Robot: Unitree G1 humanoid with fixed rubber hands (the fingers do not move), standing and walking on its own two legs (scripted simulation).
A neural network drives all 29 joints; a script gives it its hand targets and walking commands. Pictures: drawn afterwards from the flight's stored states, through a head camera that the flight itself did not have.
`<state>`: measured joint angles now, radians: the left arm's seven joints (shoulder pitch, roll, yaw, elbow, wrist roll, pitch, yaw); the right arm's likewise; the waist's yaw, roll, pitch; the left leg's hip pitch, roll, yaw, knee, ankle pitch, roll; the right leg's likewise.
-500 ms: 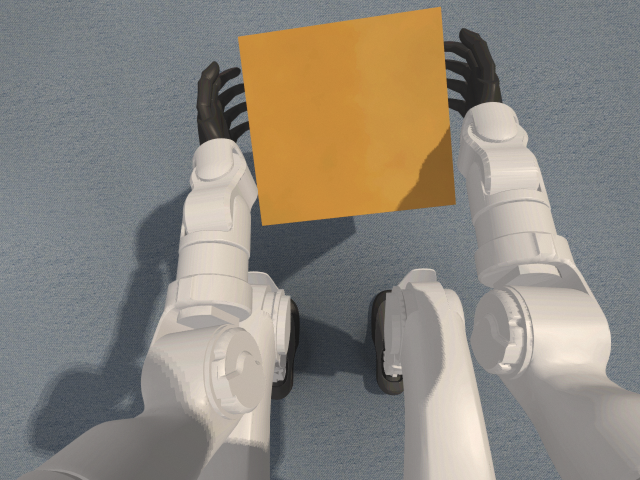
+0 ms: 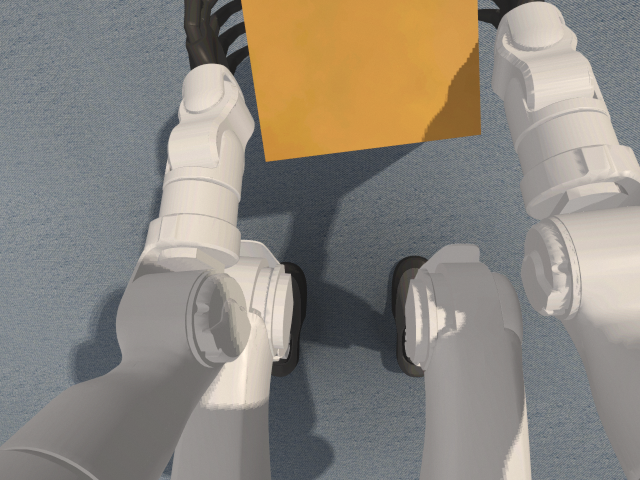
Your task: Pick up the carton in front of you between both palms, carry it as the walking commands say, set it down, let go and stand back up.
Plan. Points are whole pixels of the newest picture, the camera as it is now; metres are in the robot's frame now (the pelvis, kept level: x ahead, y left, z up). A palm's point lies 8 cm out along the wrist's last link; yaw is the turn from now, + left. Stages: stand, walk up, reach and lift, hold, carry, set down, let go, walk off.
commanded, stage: set down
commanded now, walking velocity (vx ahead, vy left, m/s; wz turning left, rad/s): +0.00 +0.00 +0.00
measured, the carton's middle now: (357, 65) +0.52 -0.04 -0.25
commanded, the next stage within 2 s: none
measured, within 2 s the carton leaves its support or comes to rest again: rests again in 0.28 s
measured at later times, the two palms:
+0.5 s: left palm (202, 70) +0.52 +0.13 -0.15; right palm (499, 7) +0.54 -0.18 -0.17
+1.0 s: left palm (201, 68) +0.52 +0.13 -0.16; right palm (500, 7) +0.54 -0.18 -0.17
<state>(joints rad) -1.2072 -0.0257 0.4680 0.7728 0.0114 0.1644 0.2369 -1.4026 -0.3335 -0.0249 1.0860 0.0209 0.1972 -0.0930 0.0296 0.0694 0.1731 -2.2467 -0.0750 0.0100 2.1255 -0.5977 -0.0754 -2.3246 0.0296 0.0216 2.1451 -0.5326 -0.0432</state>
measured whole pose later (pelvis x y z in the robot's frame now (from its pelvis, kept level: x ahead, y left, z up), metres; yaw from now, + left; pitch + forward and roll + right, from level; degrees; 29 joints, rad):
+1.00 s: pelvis +0.00 +0.01 -0.02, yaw +1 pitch +38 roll +5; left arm -1.32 0.06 0.54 0.95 0.10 0.11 0.06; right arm -1.49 -0.35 -0.23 1.19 -0.14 0.12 0.07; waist 0.02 0.08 0.26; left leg -2.26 -0.13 0.00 2.18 -0.59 -0.08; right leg -2.32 0.00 0.03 2.21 -0.55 -0.04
